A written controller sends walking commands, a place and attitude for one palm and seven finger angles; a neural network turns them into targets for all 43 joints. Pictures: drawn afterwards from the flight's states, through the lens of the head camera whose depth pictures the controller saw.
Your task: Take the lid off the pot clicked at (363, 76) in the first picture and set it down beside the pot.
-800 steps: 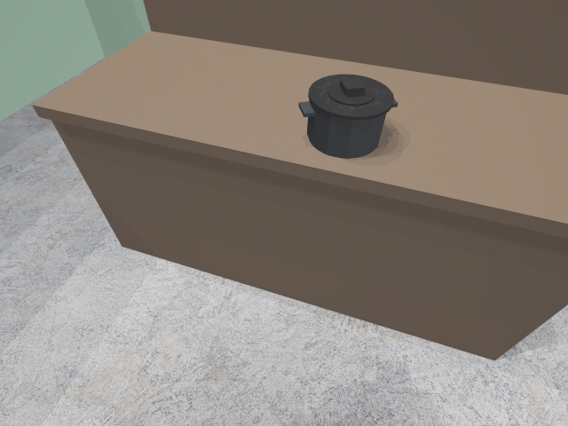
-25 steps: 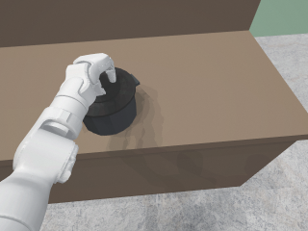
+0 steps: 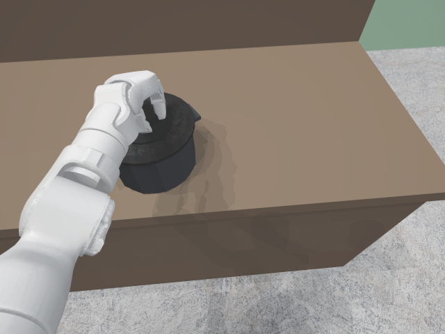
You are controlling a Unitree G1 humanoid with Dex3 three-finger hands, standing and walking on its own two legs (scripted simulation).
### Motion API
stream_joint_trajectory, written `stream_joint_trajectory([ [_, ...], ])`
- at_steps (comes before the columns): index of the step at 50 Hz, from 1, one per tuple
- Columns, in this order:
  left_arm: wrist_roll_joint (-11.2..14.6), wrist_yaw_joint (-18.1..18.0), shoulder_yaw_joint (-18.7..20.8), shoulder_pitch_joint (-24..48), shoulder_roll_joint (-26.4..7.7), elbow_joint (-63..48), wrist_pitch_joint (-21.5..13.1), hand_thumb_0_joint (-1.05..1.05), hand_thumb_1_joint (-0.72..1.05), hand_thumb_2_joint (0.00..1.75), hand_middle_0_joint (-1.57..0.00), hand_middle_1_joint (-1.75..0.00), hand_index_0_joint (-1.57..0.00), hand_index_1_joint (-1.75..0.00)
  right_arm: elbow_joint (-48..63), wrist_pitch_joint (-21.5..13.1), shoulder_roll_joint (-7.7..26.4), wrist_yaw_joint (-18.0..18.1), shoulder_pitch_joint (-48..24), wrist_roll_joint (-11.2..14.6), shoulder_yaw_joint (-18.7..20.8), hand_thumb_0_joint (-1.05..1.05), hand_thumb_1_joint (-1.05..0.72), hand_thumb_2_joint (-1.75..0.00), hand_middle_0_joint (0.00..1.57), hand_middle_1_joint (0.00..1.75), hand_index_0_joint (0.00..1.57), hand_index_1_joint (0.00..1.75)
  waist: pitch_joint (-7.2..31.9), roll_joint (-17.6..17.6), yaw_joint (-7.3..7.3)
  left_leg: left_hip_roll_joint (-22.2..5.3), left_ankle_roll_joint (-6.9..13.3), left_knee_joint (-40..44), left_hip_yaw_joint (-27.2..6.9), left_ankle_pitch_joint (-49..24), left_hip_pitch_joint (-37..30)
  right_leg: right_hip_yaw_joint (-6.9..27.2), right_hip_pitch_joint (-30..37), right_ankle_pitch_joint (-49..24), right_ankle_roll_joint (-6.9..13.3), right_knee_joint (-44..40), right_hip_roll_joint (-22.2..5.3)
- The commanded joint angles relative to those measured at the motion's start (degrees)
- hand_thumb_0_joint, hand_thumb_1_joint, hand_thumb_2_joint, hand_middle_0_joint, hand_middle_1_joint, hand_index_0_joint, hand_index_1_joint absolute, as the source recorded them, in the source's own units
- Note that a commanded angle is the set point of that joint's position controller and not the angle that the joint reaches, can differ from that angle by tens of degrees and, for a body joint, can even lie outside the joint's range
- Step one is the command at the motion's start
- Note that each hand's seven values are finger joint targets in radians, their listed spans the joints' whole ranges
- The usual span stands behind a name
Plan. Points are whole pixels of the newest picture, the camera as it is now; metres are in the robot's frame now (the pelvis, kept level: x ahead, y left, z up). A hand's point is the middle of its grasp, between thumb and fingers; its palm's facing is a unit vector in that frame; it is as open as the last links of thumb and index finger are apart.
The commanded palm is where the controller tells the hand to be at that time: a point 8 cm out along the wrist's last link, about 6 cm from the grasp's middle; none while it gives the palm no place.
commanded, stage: close the fingers and squeeze the knob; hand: left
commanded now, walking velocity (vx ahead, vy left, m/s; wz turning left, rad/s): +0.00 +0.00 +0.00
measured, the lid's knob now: (142, 117) +0.51 +0.13 +0.09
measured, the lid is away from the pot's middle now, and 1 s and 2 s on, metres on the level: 0.00 0.01 0.02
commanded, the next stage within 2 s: lift the lid straight up in 0.24 s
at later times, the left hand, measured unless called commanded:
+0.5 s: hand (139, 115) +0.49 +0.13 +0.11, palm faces -0.41 -0.10 -0.91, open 6.7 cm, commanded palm +0.49 +0.14 +0.18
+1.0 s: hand (131, 105) +0.48 +0.14 +0.14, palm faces -0.39 -0.09 -0.92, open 6.5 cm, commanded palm +0.49 +0.14 +0.22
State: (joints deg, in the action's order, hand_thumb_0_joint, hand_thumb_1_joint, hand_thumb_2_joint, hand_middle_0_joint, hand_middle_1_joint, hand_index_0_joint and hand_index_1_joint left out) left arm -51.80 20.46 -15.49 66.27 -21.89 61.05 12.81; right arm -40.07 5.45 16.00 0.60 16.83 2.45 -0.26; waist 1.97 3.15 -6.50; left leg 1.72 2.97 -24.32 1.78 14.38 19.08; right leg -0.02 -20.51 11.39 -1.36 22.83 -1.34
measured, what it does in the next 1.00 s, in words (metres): stands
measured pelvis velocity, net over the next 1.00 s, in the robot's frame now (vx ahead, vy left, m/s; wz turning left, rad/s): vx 0.00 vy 0.00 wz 0.01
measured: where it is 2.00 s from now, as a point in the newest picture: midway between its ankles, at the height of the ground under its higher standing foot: outside the picture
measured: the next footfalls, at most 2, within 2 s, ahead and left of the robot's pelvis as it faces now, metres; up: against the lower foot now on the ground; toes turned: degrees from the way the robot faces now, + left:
none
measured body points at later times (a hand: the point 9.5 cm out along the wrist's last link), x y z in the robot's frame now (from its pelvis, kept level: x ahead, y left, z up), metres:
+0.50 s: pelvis +0.00 +0.00 +0.00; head +0.06 -0.01 +0.45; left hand +0.51 +0.14 +0.17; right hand +0.03 -0.26 -0.13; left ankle -0.03 +0.09 -0.74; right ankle -0.01 -0.14 -0.74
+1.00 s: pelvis +0.00 +0.00 +0.00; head +0.05 -0.02 +0.45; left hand +0.50 +0.14 +0.20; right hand +0.07 -0.26 -0.13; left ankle -0.03 +0.09 -0.74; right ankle -0.01 -0.14 -0.74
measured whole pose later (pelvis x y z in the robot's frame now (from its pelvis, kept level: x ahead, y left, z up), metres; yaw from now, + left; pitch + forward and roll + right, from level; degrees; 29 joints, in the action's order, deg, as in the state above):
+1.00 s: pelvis +0.00 +0.00 +0.00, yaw +1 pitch +7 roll -1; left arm -50.8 23.9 -15.9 67.0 -22.7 56.9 14.6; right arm -40.1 2.9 16.0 0.5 16.0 2.3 -0.1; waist 1.4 3.8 -5.5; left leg 2.2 3.2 -22.5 1.1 13.6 16.2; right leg -0.5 -17.4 10.8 -1.5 21.0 -1.8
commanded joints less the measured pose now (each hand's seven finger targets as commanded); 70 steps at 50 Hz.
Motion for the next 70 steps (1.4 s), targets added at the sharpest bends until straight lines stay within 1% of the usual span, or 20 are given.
stream_joint_trajectory([
  [1, -0.7, -1.7, 3.0, 27.5, -11.3, -6.3, -0.3, 0.00, 0.49, 0.90, -0.66, -1.09, -0.86, -1.15, 4.0, -1.5, 8.8, 0.7, 4.3, 0.1, 2.8, 0.00, -0.90, -0.90, 0.20, 0.30, 0.20, 0.30, 19.5, -7.0, -1.72, 0.9, 1.3, 0.7, -1.4, -18.1, -8.9, -1.5, 8.1, -20.6, 2.7, 0.0, 3.7],
  [2, -0.9, -1.9, 4.2, 27.2, -12.8, -6.3, -0.2, 0.00, 0.50, 0.91, -0.67, -1.10, -0.87, -1.15, 4.1, -1.5, 8.9, 0.7, 4.5, 0.1, 2.9, 0.00, -0.90, -0.90, 0.20, 0.30, 0.20, 0.30, 20.1, -6.5, -1.35, 0.8, 1.3, 0.8, -1.4, -17.8, -9.0, -1.3, 8.6, -20.1, 2.6, 0.0, 3.6],
  [5, -1.0, -1.6, 1.3, 28.4, -9.3, -6.8, -0.5, 0.00, 0.53, 0.92, -0.68, -1.11, -0.90, -1.15, 4.1, -1.6, 8.6, 0.6, 4.6, 0.1, 2.9, 0.00, -0.90, -0.90, 0.20, 0.30, 0.20, 0.30, 20.1, -4.4, -1.78, 0.6, 1.1, 0.5, -1.9, -18.9, -10.0, -1.7, 6.2, -18.9, 2.9, 0.1, 3.7],
  [11, -1.4, -2.0, 5.2, 29.8, -14.5, -7.8, -1.0, 0.00, 0.58, 0.95, -0.71, -1.14, -0.96, -1.17, 4.2, -1.6, 9.1, 0.9, 5.9, -0.1, 3.1, 0.00, -0.90, -0.90, 0.20, 0.30, 0.20, 0.30, 22.6, -6.3, -1.46, 0.4, 1.3, 0.6, -1.9, -18.8, -10.0, -1.3, 8.6, -20.2, 2.7, 0.1, 3.8],
  [13, -1.6, -2.0, 2.7, 28.2, -11.0, -7.4, -1.0, 0.00, 0.59, 0.96, -0.72, -1.15, -0.97, -1.17, 4.7, -1.9, 8.5, 0.7, 5.4, -0.2, 3.1, 0.00, -0.90, -0.90, 0.20, 0.30, 0.20, 0.30, 23.0, -4.6, -1.29, 0.4, 1.2, 0.2, -2.1, -20.9, -11.2, -1.3, 7.6, -20.4, 2.9, 0.2, 3.8],
  [17, -1.4, -2.7, 4.4, 27.7, -12.5, -10.9, -1.4, 0.00, 0.59, 0.97, -0.73, -1.17, -0.99, -1.17, 5.0, -2.1, 8.4, 0.3, 5.3, -0.4, 3.5, 0.00, -0.90, -0.90, 0.20, 0.30, 0.20, 0.30, 25.3, -2.3, -0.39, -0.1, 1.2, -0.3, -2.6, -24.4, -14.0, -1.1, 7.9, -21.4, 3.0, 0.3, 3.8],
  [19, -1.2, -2.8, 4.7, 26.2, -13.2, -8.5, -0.8, 0.00, 0.59, 0.98, -0.73, -1.17, -1.00, -1.17, 4.8, -2.0, 8.7, 0.4, 4.9, -0.1, 3.3, 0.00, -0.90, -0.90, 0.20, 0.30, 0.20, 0.30, 22.1, -5.7, -0.61, 0.2, 1.3, 0.5, -1.9, -20.8, -11.4, -1.3, 8.7, -20.8, 2.7, -0.4, 3.9],
  [21, -1.1, -2.9, 5.6, 29.0, -15.2, -10.0, -0.5, 0.00, 0.59, 0.98, -0.73, -1.17, -1.00, -1.17, 4.7, -1.9, 8.8, 0.6, 4.7, 0.0, 3.2, 0.00, -0.90, -0.90, 0.20, 0.30, 0.20, 0.30, 21.6, -4.8, -0.60, 0.4, 1.4, 1.2, -1.8, -18.9, -10.5, -1.2, 9.4, -20.2, 2.8, -0.7, 3.8],
  [25, -1.5, -3.1, 5.8, 32.2, -15.6, -15.8, -1.0, 0.00, 0.59, 0.98, -0.74, -1.17, -1.00, -1.17, 5.4, -2.9, 8.0, 0.5, 4.1, -0.3, 3.4, 0.00, -0.90, -0.90, 0.20, 0.30, 0.20, 0.30, 27.2, -1.3, 0.04, -0.1, 1.5, 0.3, -3.0, -24.5, -14.3, -0.5, 10.4, -22.6, 3.2, -0.1, 3.4],
  [28, -1.6, -3.2, 5.1, 33.3, -15.1, -15.4, -0.3, 0.00, 0.59, 0.98, -0.74, -1.17, -1.00, -1.17, 4.7, -3.0, 8.3, 0.4, 4.4, -0.1, 3.5, 0.00, -0.90, -0.90, 0.20, 0.30, 0.20, 0.30, 25.3, -2.0, -0.54, -0.2, 1.3, 0.4, -3.3, -24.9, -15.6, -0.9, 8.8, -22.0, 3.0, -0.4, 3.8],
  [31, -1.6, -3.5, 8.1, 37.3, -19.2, -20.1, -0.8, 0.00, 0.59, 0.98, -0.74, -1.17, -1.00, -1.17, 4.9, -3.8, 8.2, 0.4, 4.4, -0.3, 3.4, 0.00, -0.90, -0.90, 0.20, 0.30, 0.20, 0.30, 29.2, 0.5, 0.03, -0.4, 1.4, -0.2, -4.0, -28.5, -17.7, -0.2, 10.4, -24.2, 3.2, 0.2, 3.5],
  [37, -1.4, -2.4, 5.0, 33.9, -14.8, -16.5, 0.9, 0.00, 0.59, 0.98, -0.74, -1.17, -1.00, -1.17, 4.5, -3.7, 8.3, -0.1, 3.2, -0.1, 3.4, 0.00, -0.90, -0.90, 0.20, 0.30, 0.20, 0.30, 25.1, -2.7, -0.11, 0.0, 1.2, 0.2, -3.6, -28.6, -16.9, -1.1, 9.8, -24.6, 2.9, -0.3, 3.8],
  [40, -0.5, -1.4, 3.9, 36.1, -13.1, -20.0, 0.6, 0.00, 0.59, 0.98, -0.74, -1.17, -1.00, -1.17, 5.1, -4.4, 7.9, 0.0, 2.5, -0.3, 3.4, 0.00, -0.90, -0.90, 0.20, 0.30, 0.20, 0.30, 28.0, -1.0, -0.11, 0.1, 1.5, -0.3, -4.0, -30.4, -19.0, -0.6, 9.9, -25.1, 3.1, -0.2, 3.3],
  [43, -0.7, -0.5, 3.1, 36.6, -12.6, -16.6, 1.4, 0.00, 0.59, 0.98, -0.74, -1.17, -1.00, -1.17, 4.1, -4.1, 8.2, 0.1, 2.9, -0.1, 3.3, 0.00, -0.90, -0.90, 0.20, 0.30, 0.20, 0.30, 24.4, -4.5, -0.94, 0.3, 1.3, 0.5, -3.9, -26.4, -17.8, -1.4, 9.1, -23.4, 2.8, -0.8, 3.8],
  [51, -0.9, 0.6, 4.6, 40.0, -15.1, -20.4, 0.7, 0.00, 0.59, 0.98, -0.74, -1.17, -1.00, -1.17, 5.1, -4.8, 8.1, 0.3, 2.2, -0.4, 2.9, 0.00, -0.90, -0.90, 0.20, 0.30, 0.20, 0.30, 27.7, -2.3, -0.05, 0.5, 1.3, 0.6, -4.3, -28.0, -19.1, -0.5, 11.2, -24.7, 3.1, -0.6, 3.2],
  [54, -1.4, 0.8, 3.9, 37.8, -13.7, -15.8, 1.9, 0.00, 0.59, 0.98, -0.74, -1.17, -1.00, -1.17, 4.5, -4.4, 8.3, 0.2, 2.5, -0.2, 3.0, 0.00, -0.90, -0.90, 0.20, 0.30, 0.20, 0.30, 24.4, -4.8, -0.08, 0.7, 1.1, 1.4, -3.9, -25.5, -17.1, -1.2, 10.8, -23.6, 3.0, -1.0, 3.5],
  [56, -1.5, 1.0, 6.2, 38.9, -17.2, -17.5, 1.7, 0.00, 0.59, 0.98, -0.74, -1.17, -1.00, -1.17, 5.2, -4.4, 8.5, 0.2, 1.8, -0.3, 2.7, 0.00, -0.90, -0.90, 0.20, 0.30, 0.20, 0.30, 26.7, -3.7, 0.60, 0.8, 1.2, 1.6, -3.9, -25.8, -17.1, -0.7, 13.1, -24.6, 3.1, -0.8, 3.2],
  [63, -1.9, 2.2, 3.4, 41.6, -14.2, -15.7, 3.0, 0.00, 0.59, 0.98, -0.74, -1.17, -1.00, -1.17, 4.7, -4.6, 8.5, 0.2, 2.0, -0.3, 2.8, 0.00, -0.90, -0.90, 0.20, 0.30, 0.20, 0.30, 24.4, -3.4, -0.18, 0.7, 1.2, 1.6, -4.3, -25.3, -17.1, -0.7, 10.8, -23.2, 3.1, -1.4, 3.4],
  [67, -1.8, 2.6, 5.2, 44.1, -16.5, -18.7, 2.6, 0.00, 0.59, 0.98, -0.74, -1.17, -1.00, -1.17, 5.1, -5.4, 8.4, 0.3, 2.0, -0.6, 2.8, 0.00, -0.90, -0.90, 0.20, 0.30, 0.20, 0.30, 28.4, -3.1, 0.24, 0.6, 1.3, 1.2, -4.8, -27.3, -18.9, -0.2, 12.4, -24.6, 3.1, -0.9, 3.1],
  [70, -1.6, 2.8, 2.9, 43.0, -13.2, -19.6, 2.6, 0.00, 0.59, 0.98, -0.74, -1.17, -1.00, -1.17, 5.4, -5.7, 8.1, 0.0, 1.6, -0.6, 2.9, 0.00, -0.90, -0.90, 0.20, 0.30, 0.20, 0.30, 28.5, -2.0, 0.44, 0.3, 1.2, 0.7, -5.1, -30.5, -19.7, -0.2, 11.5, -25.1, 3.4, -0.8, 3.1],
])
